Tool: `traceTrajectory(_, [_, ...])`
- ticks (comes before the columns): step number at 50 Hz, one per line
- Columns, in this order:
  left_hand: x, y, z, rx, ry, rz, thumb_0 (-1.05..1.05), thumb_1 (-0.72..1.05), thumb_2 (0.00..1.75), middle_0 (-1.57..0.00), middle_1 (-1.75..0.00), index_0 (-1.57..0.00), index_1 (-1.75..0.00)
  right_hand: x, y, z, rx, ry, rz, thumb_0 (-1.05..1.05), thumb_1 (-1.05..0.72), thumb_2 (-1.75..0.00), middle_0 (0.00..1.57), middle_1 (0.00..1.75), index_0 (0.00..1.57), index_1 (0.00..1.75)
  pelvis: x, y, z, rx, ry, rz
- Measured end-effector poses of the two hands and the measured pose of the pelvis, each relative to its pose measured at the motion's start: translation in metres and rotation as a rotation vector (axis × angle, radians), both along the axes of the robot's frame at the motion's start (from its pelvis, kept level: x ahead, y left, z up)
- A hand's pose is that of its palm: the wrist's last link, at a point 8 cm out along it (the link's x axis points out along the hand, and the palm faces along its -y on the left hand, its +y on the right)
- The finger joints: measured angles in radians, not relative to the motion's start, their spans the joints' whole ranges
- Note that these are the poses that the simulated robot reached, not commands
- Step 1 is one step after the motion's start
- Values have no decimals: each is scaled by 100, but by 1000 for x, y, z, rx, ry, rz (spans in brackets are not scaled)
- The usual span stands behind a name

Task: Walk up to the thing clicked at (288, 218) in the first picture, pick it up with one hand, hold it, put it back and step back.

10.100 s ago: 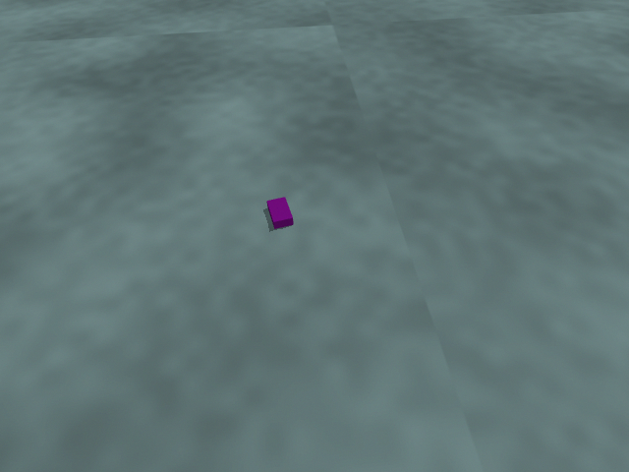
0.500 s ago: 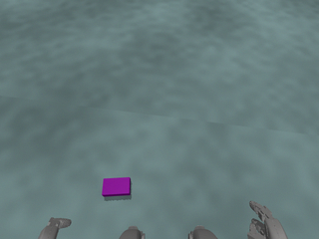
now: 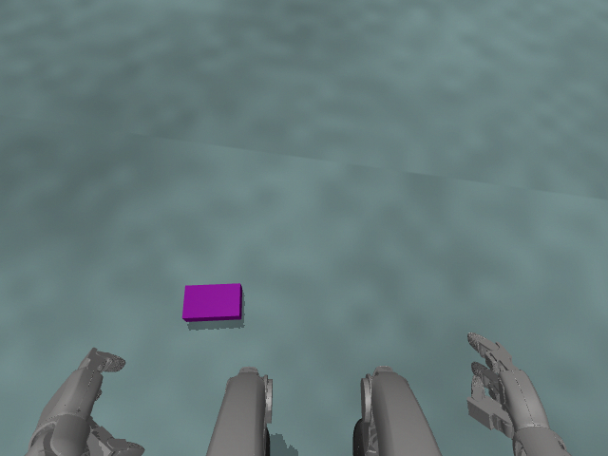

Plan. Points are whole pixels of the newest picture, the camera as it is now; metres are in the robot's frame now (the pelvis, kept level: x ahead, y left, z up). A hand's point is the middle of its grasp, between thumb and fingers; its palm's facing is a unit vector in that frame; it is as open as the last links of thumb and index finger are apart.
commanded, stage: rise first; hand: left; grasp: from above
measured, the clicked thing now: (213, 302) +0.46 +0.26 -0.58
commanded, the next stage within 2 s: none
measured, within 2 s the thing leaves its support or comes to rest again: neither
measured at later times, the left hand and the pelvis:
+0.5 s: hand (152, 341) +0.32 +0.32 -0.33, palm faces -0.49 -0.23 -0.84, open 14.0 cm; pelvis -0.06 +0.00 -0.19, yaw -3 degrees
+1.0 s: hand (165, 318) +0.38 +0.32 -0.40, palm faces -0.46 -0.03 -0.89, open 13.9 cm; pelvis -0.06 +0.01 -0.25, yaw -5 degrees
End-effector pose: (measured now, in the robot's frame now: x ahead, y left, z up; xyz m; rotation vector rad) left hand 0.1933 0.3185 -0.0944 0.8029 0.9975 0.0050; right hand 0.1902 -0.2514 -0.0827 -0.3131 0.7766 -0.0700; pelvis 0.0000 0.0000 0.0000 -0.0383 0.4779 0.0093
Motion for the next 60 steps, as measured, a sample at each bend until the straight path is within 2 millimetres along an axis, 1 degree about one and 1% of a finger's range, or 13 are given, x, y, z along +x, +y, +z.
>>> traceTrajectory(5, [36, 2, -43, 77, -67, -157, 0, -55, 97, -9, -106, -10, -107, -12, -11, -56, -18, 63, -5, 1, -91, -91, 20, 30, 20, 30, -12, -1, -46, -1, 64, -6])
traceTrajectory(10, [67, 5, -84, 161, -104, -280, 0, -56, 99, -9, -107, -10, -108, -35, -18, -115, -21, 157, -17, 1, -92, -91, 20, 30, 20, 30, -26, -1, -90, -6, 107, -11])
traceTrajectory(13, [84, 7, -106, 211, -121, -350, 0, -56, 100, -9, -108, -10, -108, -54, -20, -148, -20, 222, -20, 1, -93, -91, 20, 30, 20, 30, -34, -2, -115, -11, 120, -13])
traceTrajectory(16, [99, 9, -127, 253, -136, -408, 0, -57, 100, -9, -108, -10, -108, -76, -22, -178, -17, 289, -27, 1, -93, -91, 20, 30, 20, 30, -43, -2, -139, -15, 123, -16])
traceTrajectory(19, [113, 10, -146, 286, -147, -465, 0, -56, 101, -9, -107, -9, -108, -101, -22, -201, -20, 352, -42, 1, -92, -91, 20, 30, 20, 30, -51, -2, -160, -23, 121, -20])
traceTrajectory(22, [124, 10, -162, 311, -162, -518, 0, -55, 102, -8, -107, -9, -108, -124, -23, -219, -25, 409, -61, 1, -91, -91, 20, 30, 20, 30, -57, -1, -178, -31, 113, -23])
traceTrajectory(25, [134, 8, -177, 328, -179, -567, 0, -54, 103, -8, -106, -8, -107, -146, -23, -230, -34, 460, -85, 1, -90, -90, 20, 30, 20, 30, -62, 1, -193, -40, 105, -27])
traceTrajectory(29, [146, 6, -193, 348, -203, -621, 0, -53, 103, -7, -104, -7, -105, -170, -24, -240, -50, 519, -108, 1, -89, -90, 20, 30, 20, 30, -67, 3, -208, -52, 95, -30])
traceTrajectory(32, [155, 5, -203, 369, -218, -654, 0, -53, 103, -7, -103, -7, -104, -183, -26, -244, -64, 558, -122, 1, -89, -90, 20, 30, 20, 30, -68, 5, -218, -60, 92, -32])
traceTrajectory(36, [166, 5, -215, 399, -229, -688, 0, -53, 103, -7, -100, -7, -101, -194, -27, -249, -83, 599, -129, 1, -89, -90, 20, 30, 20, 30, -67, 6, -228, -68, 92, -32])
traceTrajectory(40, [176, 6, -226, 421, -231, -715, 0, -52, 103, -8, -97, -8, -99, -198, -27, -254, -99, 623, -130, 1, -89, -90, 20, 30, 20, 30, -66, 8, -237, -75, 92, -33])
traceTrajectory(46, [188, 6, -241, 440, -234, -755, 0, -49, 99, -11, -93, -11, -94, -196, -26, -261, -115, 642, -123, 1, -89, -90, 20, 30, 20, 30, -63, 10, -248, -85, 98, -36])
traceTrajectory(60, [204, 5, -270, 459, -238, -751, 0, -43, 93, -15, -92, -16, -92, -188, -20, -275, -120, 669, -89, 1, -90, -90, 20, 30, 20, 30, -55, 12, -263, -92, 116, -39])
